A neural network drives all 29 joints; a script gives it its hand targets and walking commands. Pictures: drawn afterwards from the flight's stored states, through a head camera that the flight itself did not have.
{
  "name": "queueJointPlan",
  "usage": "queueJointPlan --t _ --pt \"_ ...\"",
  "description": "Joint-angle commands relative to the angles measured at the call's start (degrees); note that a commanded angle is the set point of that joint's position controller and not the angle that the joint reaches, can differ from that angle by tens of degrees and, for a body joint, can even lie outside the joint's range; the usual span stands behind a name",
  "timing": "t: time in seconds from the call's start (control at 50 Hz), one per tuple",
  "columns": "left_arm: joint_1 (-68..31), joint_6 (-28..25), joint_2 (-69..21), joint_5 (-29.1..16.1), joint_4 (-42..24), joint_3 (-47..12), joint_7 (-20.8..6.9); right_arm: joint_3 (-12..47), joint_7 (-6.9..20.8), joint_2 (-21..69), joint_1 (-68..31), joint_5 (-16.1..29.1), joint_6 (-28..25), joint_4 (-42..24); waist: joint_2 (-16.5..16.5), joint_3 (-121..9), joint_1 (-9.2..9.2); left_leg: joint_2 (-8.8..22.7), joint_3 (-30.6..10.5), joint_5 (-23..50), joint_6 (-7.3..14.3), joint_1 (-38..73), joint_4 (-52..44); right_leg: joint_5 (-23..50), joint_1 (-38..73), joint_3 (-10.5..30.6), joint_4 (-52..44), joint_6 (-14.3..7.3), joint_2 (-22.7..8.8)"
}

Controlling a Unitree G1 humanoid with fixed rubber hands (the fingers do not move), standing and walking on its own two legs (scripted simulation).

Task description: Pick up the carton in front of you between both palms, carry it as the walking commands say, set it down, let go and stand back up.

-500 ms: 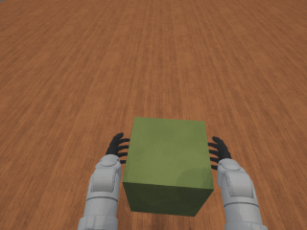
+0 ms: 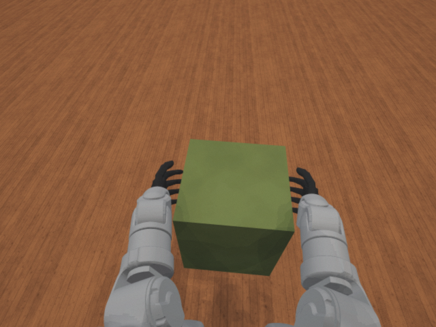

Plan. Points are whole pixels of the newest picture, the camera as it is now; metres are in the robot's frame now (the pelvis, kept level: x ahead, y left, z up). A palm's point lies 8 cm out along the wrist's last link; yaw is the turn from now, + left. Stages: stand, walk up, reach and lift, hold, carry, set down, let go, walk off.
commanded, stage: set down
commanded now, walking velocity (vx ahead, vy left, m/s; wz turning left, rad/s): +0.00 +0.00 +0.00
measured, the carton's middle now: (231, 210) +0.36 +0.01 -0.05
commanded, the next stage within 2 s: none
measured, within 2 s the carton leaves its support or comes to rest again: rests again in 1.74 s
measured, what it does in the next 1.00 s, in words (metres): lowers itself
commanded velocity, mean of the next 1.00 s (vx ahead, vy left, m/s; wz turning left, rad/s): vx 0.00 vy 0.00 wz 0.00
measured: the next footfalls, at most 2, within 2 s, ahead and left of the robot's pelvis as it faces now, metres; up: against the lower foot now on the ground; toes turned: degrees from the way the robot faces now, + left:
none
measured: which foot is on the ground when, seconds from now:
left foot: down 0.00-1.00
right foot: down 0.00-1.00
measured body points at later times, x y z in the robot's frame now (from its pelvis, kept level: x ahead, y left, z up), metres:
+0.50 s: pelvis +0.00 +0.02 -0.10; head +0.21 +0.02 +0.29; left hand +0.43 +0.15 -0.18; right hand +0.40 -0.15 -0.18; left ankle +0.05 +0.12 -0.72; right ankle +0.06 -0.10 -0.72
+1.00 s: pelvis -0.03 +0.02 -0.23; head +0.25 +0.02 +0.12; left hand +0.48 +0.14 -0.33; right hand +0.44 -0.16 -0.33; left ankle +0.05 +0.12 -0.72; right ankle +0.06 -0.10 -0.72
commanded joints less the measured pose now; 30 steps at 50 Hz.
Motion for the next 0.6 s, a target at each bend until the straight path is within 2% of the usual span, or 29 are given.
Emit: queueJointPlan --t 0.0,0.06,0.12,0.18,0.24,0.3,0.34,0.38,0.44,0.52,0.58 --pt "-30.8 -4.2 -41.3 -6.3 8.7 -14.7 -11.4 15.1 10.2 40.8 -32.5 6.7 -4.6 5.1 0.4 -10.1 -1.44 -3.2 -2.4 -8.9 2.4 -12.0 -5.3 -11.1 -0.2 7.3 -5.4 0.2 1.0" --pt "-28.5 -7.9 -36.7 -3.6 9.3 -11.5 -10.0 13.0 9.0 36.3 -30.9 4.2 -8.3 3.9 0.0 -12.9 -1.17 -4.1 -1.8 -3.4 1.8 -16.6 -1.7 -4.1 -5.3 6.3 -1.6 0.4 1.9" --pt "-27.4 -13.3 -36.3 -4.1 7.9 -13.6 -9.3 16.0 8.5 36.7 -30.7 5.1 -14.0 2.7 -0.5 -20.1 -0.23 -5.0 -1.4 2.4 1.5 -20.3 2.5 4.4 -7.9 5.7 3.1 1.1 3.0" --pt "-27.9 -19.4 -39.3 -6.6 6.2 -19.2 -9.3 22.5 8.6 40.3 -32.1 8.1 -20.5 1.6 -0.5 -29.7 0.37 -6.1 -1.1 7.6 1.1 -24.0 7.5 10.7 -10.8 5.5 8.5 1.9 3.8" --pt "-30.8 -24.0 -43.4 -10.6 3.7 -27.9 -9.0 31.6 8.4 44.1 -35.0 12.4 -25.6 -1.1 -0.1 -44.7 0.56 -6.8 -0.9 13.4 0.3 -26.5 13.0 17.5 -12.6 5.4 15.0 2.6 4.4" --pt "-33.8 -26.0 -46.0 -16.0 -2.5 -38.1 -7.7 40.1 7.6 44.9 -37.7 16.7 -28.1 -6.7 0.4 -64.7 -0.39 -7.0 -1.4 22.4 -0.5 -25.7 19.4 26.0 -14.8 4.8 22.2 2.9 5.2" --pt "-34.1 -26.1 -45.8 -18.8 -5.3 -42.3 -6.4 43.3 6.9 43.9 -37.8 18.7 -28.3 -9.4 0.6 -73.2 -1.48 -7.2 -1.7 26.5 -1.3 -26.7 23.1 29.0 -17.7 4.5 25.8 2.9 5.5" --pt "-33.2 -25.5 -45.1 -19.9 -6.0 -43.5 -5.3 43.9 6.5 42.8 -36.6 19.5 -27.7 -9.8 0.5 -75.3 -2.41 -7.5 -1.8 26.4 -1.9 -29.1 25.4 28.1 -21.9 4.1 28.2 3.0 5.9" --pt "-32.7 -23.5 -46.3 -19.5 -3.5 -42.7 -4.6 42.2 7.2 42.7 -36.1 19.5 -25.8 -7.4 1.6 -70.2 -2.95 -7.8 -2.0 20.4 -2.2 -33.9 26.8 19.5 -31.6 3.1 30.1 3.2 6.5" --pt "-34.3 -20.1 -48.6 -16.8 3.0 -37.8 -5.3 36.8 9.3 43.6 -38.7 17.7 -22.7 -1.8 3.1 -59.5 -3.3 -8.0 -2.0 9.1 -1.9 -42.5 28.0 7.5 -44.3 1.9 32.2 2.7 6.8" --pt "-36.8 -18.6 -48.8 -15.2 6.2 -34.0 -6.0 33.0 10.7 43.2 -42.0 16.6 -21.1 0.7 3.2 -56.7 -3.53 -8.2 -1.9 5.8 -1.6 -47.4 30.2 4.1 -50.2 1.4 34.5 2.5 6.9"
